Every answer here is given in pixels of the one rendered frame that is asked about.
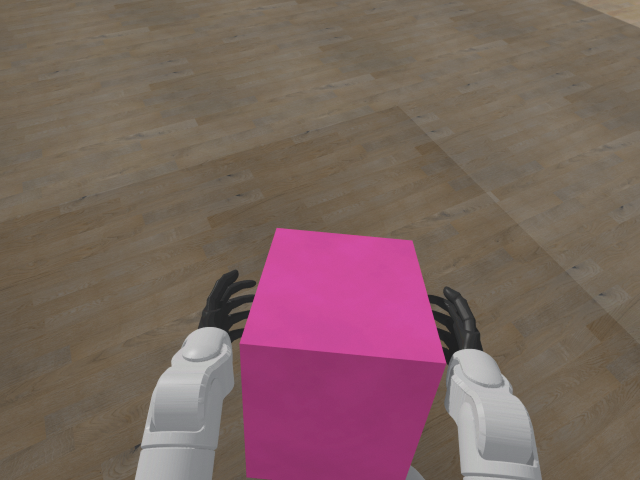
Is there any robot left forearm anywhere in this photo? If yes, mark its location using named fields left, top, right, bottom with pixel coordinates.
left=135, top=327, right=234, bottom=480

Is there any left robot hand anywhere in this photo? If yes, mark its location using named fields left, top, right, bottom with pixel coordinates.
left=198, top=270, right=256, bottom=343

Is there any right robot hand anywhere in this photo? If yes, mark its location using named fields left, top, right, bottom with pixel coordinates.
left=428, top=286, right=483, bottom=365

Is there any carton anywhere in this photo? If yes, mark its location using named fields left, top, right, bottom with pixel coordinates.
left=240, top=228, right=447, bottom=480

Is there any robot right forearm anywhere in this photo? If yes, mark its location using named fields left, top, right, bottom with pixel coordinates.
left=444, top=349, right=542, bottom=480

